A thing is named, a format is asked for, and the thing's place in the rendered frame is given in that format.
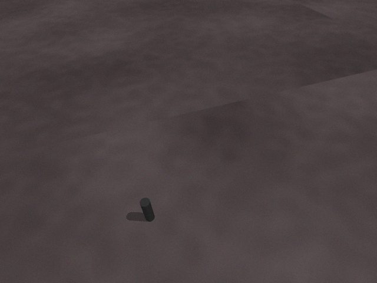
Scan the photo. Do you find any can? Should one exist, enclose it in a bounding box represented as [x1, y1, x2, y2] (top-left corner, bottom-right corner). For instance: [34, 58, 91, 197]
[140, 198, 155, 222]

